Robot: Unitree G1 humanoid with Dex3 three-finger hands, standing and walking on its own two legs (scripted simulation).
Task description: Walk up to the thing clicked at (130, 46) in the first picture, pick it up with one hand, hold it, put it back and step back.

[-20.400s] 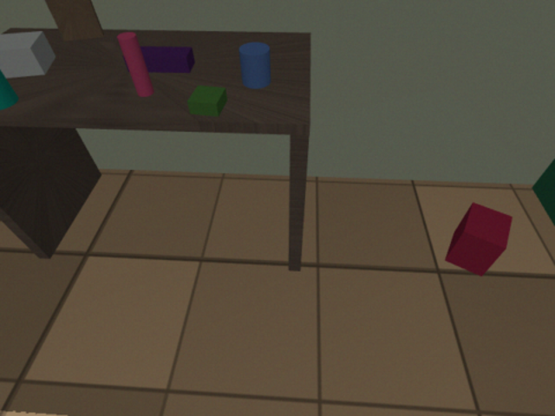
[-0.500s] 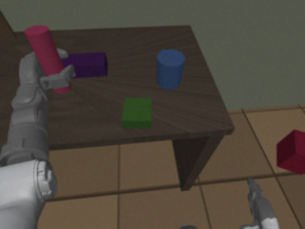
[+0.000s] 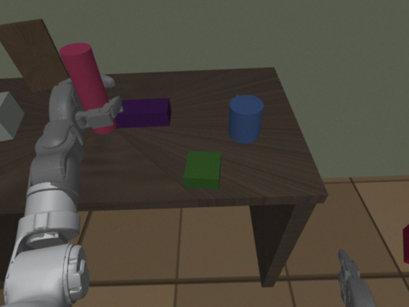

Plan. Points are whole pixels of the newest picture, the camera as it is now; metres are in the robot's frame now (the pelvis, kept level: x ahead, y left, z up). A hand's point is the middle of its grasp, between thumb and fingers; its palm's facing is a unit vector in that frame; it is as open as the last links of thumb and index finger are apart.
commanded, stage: lift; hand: left
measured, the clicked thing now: (92, 92) +0.43 +0.21 +0.24
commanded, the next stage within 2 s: hold in 0.82 s
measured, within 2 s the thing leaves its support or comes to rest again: neither
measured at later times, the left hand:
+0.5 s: hand (88, 101) +0.36 +0.18 +0.27, palm faces +0.13 -0.99 -0.01, open 6.2 cm
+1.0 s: hand (75, 96) +0.33 +0.18 +0.29, palm faces +0.14 -0.99 +0.00, open 6.2 cm
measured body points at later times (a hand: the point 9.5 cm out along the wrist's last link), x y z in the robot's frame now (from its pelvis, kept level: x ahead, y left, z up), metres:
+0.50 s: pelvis -0.02 -0.01 +0.01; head -0.05 -0.04 +0.46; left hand +0.35 +0.23 +0.27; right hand +0.15 -0.26 -0.05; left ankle -0.01 +0.13 -0.71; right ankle +0.00 -0.15 -0.71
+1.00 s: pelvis -0.02 +0.00 +0.01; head -0.06 -0.04 +0.45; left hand +0.32 +0.23 +0.30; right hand +0.15 -0.26 -0.06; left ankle -0.01 +0.13 -0.71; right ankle +0.00 -0.15 -0.71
